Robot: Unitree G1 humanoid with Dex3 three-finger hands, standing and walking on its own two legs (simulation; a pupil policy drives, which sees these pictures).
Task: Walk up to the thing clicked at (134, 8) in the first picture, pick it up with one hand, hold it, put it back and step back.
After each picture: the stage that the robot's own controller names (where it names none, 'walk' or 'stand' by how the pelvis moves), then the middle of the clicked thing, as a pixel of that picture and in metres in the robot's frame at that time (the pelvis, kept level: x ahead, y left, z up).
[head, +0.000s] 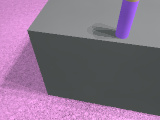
stand; (127, 14) +0.69 -0.21 +0.08
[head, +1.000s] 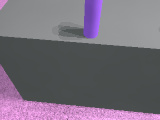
rise first; (92, 11) +0.63 -0.01 +0.11
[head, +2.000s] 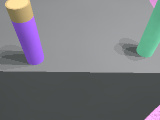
stand; (28, 35) +0.47 +0.22 +0.12
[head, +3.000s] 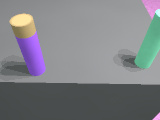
stand; (30, 48) +0.46 +0.21 +0.08
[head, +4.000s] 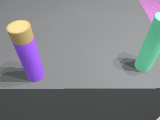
stand; (28, 54) +0.44 +0.21 +0.08
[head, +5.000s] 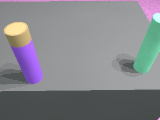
stand; (26, 56) +0.43 +0.22 +0.08
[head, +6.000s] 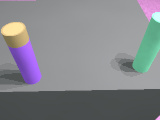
stand; (24, 57) +0.42 +0.22 +0.08
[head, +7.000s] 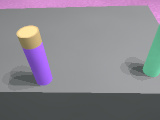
rise first; (37, 59) +0.43 +0.21 +0.08
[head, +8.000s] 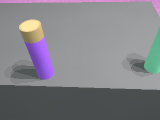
go down; (39, 53) +0.44 +0.21 +0.08
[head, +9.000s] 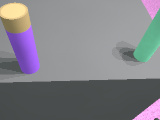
go down; (23, 44) +0.44 +0.19 +0.10
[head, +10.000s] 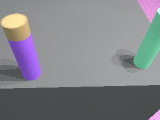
approach; (24, 51) +0.44 +0.20 +0.09
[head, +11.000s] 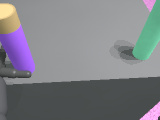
close; (15, 45) +0.43 +0.21 +0.12
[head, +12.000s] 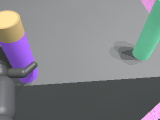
lift; (18, 52) +0.40 +0.20 +0.12
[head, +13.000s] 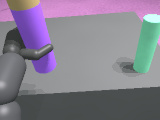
lift; (34, 32) +0.35 +0.13 +0.28
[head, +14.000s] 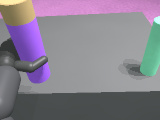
hold; (29, 44) +0.33 +0.16 +0.25
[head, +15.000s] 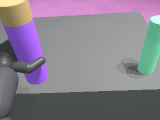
hold; (26, 46) +0.33 +0.17 +0.25
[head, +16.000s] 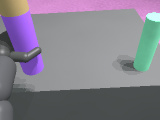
crouch; (23, 37) +0.38 +0.18 +0.24
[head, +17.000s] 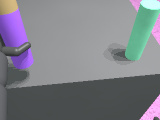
lower; (13, 33) +0.45 +0.20 +0.18
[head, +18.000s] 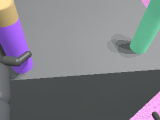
lower; (13, 40) +0.44 +0.20 +0.13
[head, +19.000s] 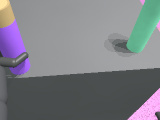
lower; (10, 41) +0.44 +0.21 +0.13
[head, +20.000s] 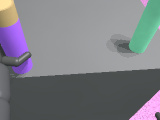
lower; (13, 41) +0.44 +0.20 +0.13
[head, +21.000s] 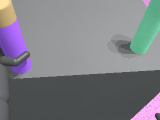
rest; (11, 41) +0.44 +0.21 +0.13
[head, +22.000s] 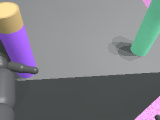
withdraw; (17, 46) +0.42 +0.20 +0.12
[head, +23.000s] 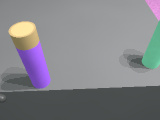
sink last; (33, 59) +0.39 +0.18 +0.10
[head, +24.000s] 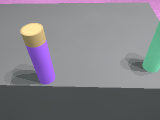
stand; (40, 57) +0.42 +0.20 +0.09
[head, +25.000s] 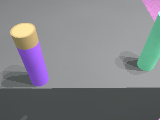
stand; (33, 58) +0.41 +0.20 +0.08
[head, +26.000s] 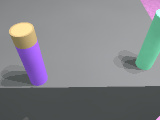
stand; (31, 58) +0.41 +0.20 +0.08
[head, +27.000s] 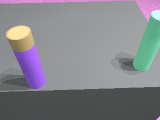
stand; (29, 61) +0.41 +0.20 +0.09
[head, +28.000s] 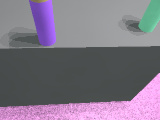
walk; (43, 16) +0.54 +0.15 +0.10
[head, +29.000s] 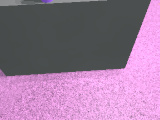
walk; out of the picture +0.90 +0.25 +0.11
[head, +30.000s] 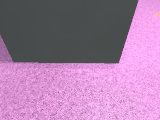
stand; out of the picture +1.16 +0.21 +0.10
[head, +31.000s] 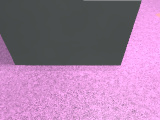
stand; out of the picture +1.14 +0.18 +0.08
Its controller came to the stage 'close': yes
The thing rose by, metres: 0.20
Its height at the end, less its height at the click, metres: +0.00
